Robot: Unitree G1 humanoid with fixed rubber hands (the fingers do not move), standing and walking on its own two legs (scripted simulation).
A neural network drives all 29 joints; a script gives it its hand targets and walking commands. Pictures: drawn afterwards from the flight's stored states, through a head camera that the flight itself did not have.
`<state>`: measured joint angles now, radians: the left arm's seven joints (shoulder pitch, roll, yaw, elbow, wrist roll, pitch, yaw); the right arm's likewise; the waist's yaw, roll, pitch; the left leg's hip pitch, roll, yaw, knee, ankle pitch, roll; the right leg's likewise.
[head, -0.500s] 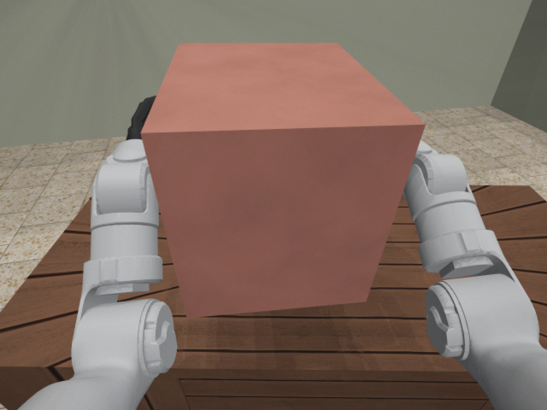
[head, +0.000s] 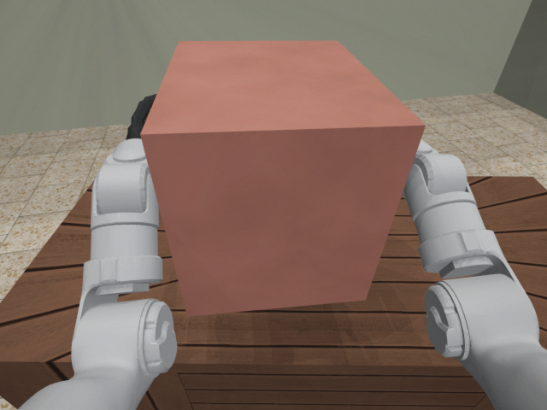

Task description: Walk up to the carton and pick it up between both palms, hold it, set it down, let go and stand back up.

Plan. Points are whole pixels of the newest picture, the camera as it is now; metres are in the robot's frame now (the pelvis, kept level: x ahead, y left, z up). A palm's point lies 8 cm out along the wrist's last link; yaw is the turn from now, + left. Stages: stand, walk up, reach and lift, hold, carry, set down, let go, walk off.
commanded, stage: hold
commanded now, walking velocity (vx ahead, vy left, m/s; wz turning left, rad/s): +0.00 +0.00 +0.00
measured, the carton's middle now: (269, 166) +0.39 +0.02 +0.22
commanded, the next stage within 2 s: set down in 1.10 s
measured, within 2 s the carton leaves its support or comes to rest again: neither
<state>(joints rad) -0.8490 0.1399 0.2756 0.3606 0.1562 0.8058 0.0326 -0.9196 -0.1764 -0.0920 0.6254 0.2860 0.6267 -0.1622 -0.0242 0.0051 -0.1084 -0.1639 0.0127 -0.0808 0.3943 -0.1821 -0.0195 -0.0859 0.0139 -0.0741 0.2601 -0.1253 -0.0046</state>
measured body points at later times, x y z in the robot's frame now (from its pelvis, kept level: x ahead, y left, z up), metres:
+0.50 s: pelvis +0.00 +0.00 +0.00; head -0.07 +0.01 +0.45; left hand +0.39 +0.19 +0.26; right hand +0.40 -0.15 +0.25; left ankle +0.02 +0.12 -0.75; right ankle +0.01 -0.12 -0.75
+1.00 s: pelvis +0.00 +0.00 +0.00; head -0.09 +0.01 +0.44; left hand +0.38 +0.19 +0.27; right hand +0.39 -0.15 +0.27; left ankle +0.02 +0.12 -0.75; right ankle +0.01 -0.12 -0.75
